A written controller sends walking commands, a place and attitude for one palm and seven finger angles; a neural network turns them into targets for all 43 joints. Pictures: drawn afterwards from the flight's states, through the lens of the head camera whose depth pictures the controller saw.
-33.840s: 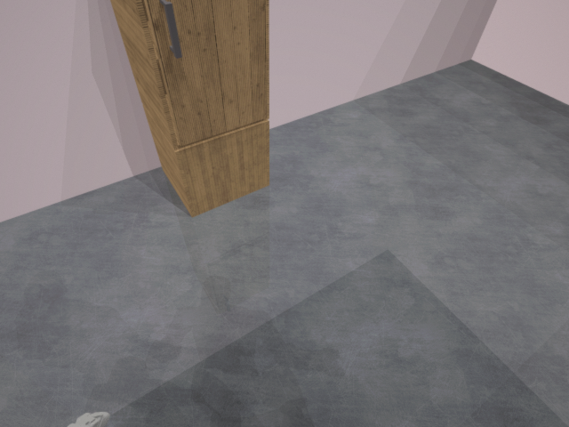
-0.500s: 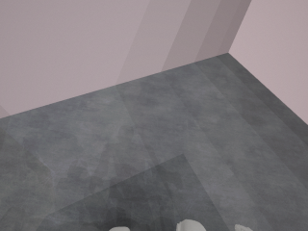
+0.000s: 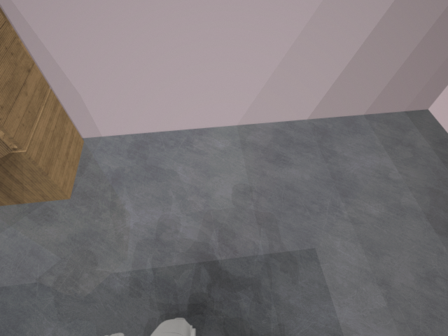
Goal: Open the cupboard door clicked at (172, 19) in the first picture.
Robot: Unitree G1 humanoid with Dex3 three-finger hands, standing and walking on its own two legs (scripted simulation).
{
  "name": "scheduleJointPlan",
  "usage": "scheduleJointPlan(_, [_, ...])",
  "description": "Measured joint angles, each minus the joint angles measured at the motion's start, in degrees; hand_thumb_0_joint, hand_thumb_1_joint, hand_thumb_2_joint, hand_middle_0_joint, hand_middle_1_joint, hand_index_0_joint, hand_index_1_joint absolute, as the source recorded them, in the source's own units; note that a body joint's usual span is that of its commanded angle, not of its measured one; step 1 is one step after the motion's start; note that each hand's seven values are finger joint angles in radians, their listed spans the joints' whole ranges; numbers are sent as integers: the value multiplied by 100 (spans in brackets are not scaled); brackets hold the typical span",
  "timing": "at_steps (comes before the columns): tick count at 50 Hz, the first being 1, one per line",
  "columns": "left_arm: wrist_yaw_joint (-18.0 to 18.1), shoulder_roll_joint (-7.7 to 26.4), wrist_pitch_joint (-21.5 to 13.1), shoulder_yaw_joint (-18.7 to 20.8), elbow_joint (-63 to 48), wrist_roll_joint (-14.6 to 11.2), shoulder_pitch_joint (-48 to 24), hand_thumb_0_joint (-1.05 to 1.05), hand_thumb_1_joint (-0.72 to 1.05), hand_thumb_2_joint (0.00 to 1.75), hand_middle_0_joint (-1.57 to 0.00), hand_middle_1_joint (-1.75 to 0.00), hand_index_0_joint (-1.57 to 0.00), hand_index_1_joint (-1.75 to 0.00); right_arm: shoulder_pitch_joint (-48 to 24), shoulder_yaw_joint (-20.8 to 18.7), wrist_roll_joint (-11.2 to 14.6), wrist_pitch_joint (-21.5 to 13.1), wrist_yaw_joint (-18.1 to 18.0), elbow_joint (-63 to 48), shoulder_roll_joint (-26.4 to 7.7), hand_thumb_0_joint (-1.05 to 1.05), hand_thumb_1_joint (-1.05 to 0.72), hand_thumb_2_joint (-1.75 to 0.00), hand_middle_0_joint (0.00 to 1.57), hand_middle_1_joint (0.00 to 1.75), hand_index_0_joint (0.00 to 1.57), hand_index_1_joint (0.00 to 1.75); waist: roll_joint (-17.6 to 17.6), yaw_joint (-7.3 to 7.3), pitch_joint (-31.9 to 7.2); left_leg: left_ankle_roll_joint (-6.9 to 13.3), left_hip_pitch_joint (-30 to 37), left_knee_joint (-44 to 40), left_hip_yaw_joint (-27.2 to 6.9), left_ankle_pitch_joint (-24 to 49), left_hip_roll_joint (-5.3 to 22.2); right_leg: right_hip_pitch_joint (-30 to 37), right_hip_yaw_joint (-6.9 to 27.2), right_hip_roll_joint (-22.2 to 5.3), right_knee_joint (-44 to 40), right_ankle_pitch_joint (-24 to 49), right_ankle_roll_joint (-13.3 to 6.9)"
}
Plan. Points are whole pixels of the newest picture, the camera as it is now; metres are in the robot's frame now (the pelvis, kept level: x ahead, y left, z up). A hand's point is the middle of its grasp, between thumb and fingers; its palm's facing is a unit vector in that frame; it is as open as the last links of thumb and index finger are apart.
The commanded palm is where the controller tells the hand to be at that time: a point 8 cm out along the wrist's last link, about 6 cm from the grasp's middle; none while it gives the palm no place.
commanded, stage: turn to face it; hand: left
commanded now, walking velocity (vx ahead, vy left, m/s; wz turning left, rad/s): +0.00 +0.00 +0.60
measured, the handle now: out of the picture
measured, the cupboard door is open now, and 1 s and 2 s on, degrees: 41 41 41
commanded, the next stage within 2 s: take the last steps up to it in 1.36 s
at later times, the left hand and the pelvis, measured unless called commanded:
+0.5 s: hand out of the picture +0.07 +0.22 -0.15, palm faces +0.28 -0.91 -0.29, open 7.4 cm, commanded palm none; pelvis +0.01 -0.02 -0.01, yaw +17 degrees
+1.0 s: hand out of the picture -0.10 +0.21 -0.19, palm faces +0.61 -0.76 -0.24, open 7.4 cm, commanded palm none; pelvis +0.00 +0.01 -0.01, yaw +35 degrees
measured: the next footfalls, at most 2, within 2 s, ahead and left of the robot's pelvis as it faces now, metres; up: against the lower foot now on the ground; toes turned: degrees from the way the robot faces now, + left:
left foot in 0.08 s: +0.05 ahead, +0.13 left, +0.00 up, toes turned +9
right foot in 0.46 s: +0.08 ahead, -0.11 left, +0.00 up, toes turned +13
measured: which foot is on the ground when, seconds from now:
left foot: up 0.00-0.06, down 0.08-0.46, up 0.48-0.86, down 0.88-1.00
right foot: down 0.00-0.08, up 0.10-0.44, down 0.46-0.88, up 0.90-1.00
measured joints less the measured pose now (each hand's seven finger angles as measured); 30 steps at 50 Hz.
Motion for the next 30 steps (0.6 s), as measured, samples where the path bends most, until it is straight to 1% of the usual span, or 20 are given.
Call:
scheduleJointPlan(2, [-20,78,-1,35,22,-3,48,1,91,90,-21,-30,-20,-30,-63,28,6,-43,-1,-27,13,1,-91,-90,20,30,19,30,-74,50,27,46,267,-683,117,169,-14,-33,-153,-113,203,-136,67])
scheduleJointPlan(3, [-32,125,6,59,35,-16,90,1,91,90,-21,-30,-20,-30,-86,42,2,-76,1,-57,12,1,-91,-90,20,30,19,30,-107,62,24,83,442,-1106,180,410,-36,-76,-219,-178,371,-238,113])
scheduleJointPlan(4, [-46,161,22,80,37,-37,161,1,91,90,-21,-30,-20,-30,-83,55,-8,-123,13,-117,-22,1,-91,-90,20,30,20,30,-80,73,-23,167,629,-1562,192,887,-19,-189,-276,-215,644,-364,159])
scheduleJointPlan(5, [-60,224,68,108,67,-63,171,1,91,90,-21,-30,-20,-30,-108,39,-28,-186,4,-154,-16,1,-91,-90,20,30,20,30,-114,53,-41,278,558,-1541,157,1052,-64,-395,-162,-252,1131,-681,245])
scheduleJointPlan(6, [-49,295,152,134,99,-65,146,1,91,90,-21,-30,-20,-30,-138,44,-39,-232,-12,-181,7,1,-91,-90,20,30,20,30,-168,69,-21,384,463,-1359,129,966,-111,-637,113,-206,1702,-1053,289])
scheduleJointPlan(7, [-24,344,235,162,140,-62,113,1,91,90,-21,-30,-20,-30,-139,59,-47,-270,-40,-207,25,1,-91,-90,20,30,20,30,-181,86,-25,459,417,-1260,94,851,-131,-872,373,-104,2229,-1270,316])
scheduleJointPlan(9, [-2,393,332,203,221,-63,28,1,91,90,-20,-30,-20,-30,-85,80,-65,-310,-118,-249,45,1,-90,-90,20,30,20,30,-133,90,-74,513,429,-1334,-14,791,-157,-1264,731,87,2994,-1197,357])
scheduleJointPlan(10, [-11,406,345,216,233,-61,-17,1,91,90,-20,-30,-20,-30,-54,89,-73,-316,-151,-254,53,1,-90,-90,20,30,20,30,-105,93,-95,505,471,-1454,-66,847,-175,-1410,852,146,3206,-1038,377])
scheduleJointPlan(12, [-33,417,334,225,204,-60,-104,1,91,90,-20,-30,-19,-30,5,119,-82,-326,-188,-240,60,0,-90,-90,20,30,20,30,-51,103,-115,481,572,-1724,-165,1019,-213,-1594,1023,218,3323,-747,408])
scheduleJointPlan(14, [-47,408,309,220,132,-64,-183,1,91,90,-20,-30,-19,-30,64,145,-84,-325,-194,-214,63,0,-90,-90,20,30,20,30,12,104,-127,490,649,-1936,-274,1155,-241,-1653,1126,271,3146,-586,428])
scheduleJointPlan(17, [-52,365,282,197,16,-71,-289,1,91,90,-20,-30,-19,-30,146,148,-96,-288,-177,-177,68,0,-90,-90,21,30,20,30,123,70,-149,450,680,-2083,-458,1264,-261,-1556,1192,358,2568,-540,432])
scheduleJointPlan(21, [-56,276,217,145,-119,-92,-392,1,91,90,-20,-30,-19,-30,224,103,-104,-202,-155,-135,60,1,-90,-90,21,30,20,30,281,-21,-164,331,568,-1957,-737,1247,-290,-1087,1172,550,1365,-433,374])
scheduleJointPlan(23, [-54,245,130,113,-199,-98,-374,1,91,90,-20,-30,-19,-30,286,65,-75,-160,-149,-125,53,1,-90,-90,21,30,20,30,306,-40,-209,243,425,-1722,-869,1152,-362,-649,1110,608,415,10,315])
scheduleJointPlan(24, [-35,190,69,103,-204,-72,-375,1,91,90,-20,-30,-19,-30,288,32,-46,-143,-142,-105,18,1,-90,-90,21,30,20,30,382,-32,-199,237,311,-1461,-925,947,-357,-583,1037,642,285,109,166])
scheduleJointPlan(25, [-22,129,38,66,-205,-51,-377,1,91,90,-20,-30,-19,-30,282,-8,-34,-118,-136,-80,-23,1,-90,-90,21,30,20,30,459,-56,-165,221,147,-964,-932,468,-373,-561,928,638,349,87,31])
scheduleJointPlan(26, [-11,79,14,29,-206,-44,-356,1,91,90,-20,-30,-20,-30,276,-35,-37,-88,-130,-44,-53,1,-90,-90,21,30,20,30,476,-69,-143,204,-46,-321,-869,85,-414,-521,835,587,388,40,-63])
scheduleJointPlan(27, [0,36,-1,2,-203,-46,-317,1,91,90,-20,-30,-20,-30,259,-55,-41,-56,-117,-4,-76,1,-90,-90,21,30,20,30,466,-68,-122,175,-225,334,-772,-62,-430,-451,764,534,362,17,-116])
scheduleJointPlan(28, [9,-4,-7,-18,-190,-52,-270,1,91,90,-20,-30,-20,-30,238,-69,-46,-29,-100,28,-97,1,-90,-90,21,30,20,30,455,-73,-104,136,-375,901,-673,-34,-407,-363,693,493,284,26,-139])
scheduleJointPlan(30, [24,-64,4,-44,-138,-56,-174,1,91,90,-20,-30,-20,-30,211,-80,-42,-1,-67,62,-113,1,-90,-90,20,30,20,30,407,-107,-96,58,-546,1560,-505,154,-304,-194,543,417,83,91,-144])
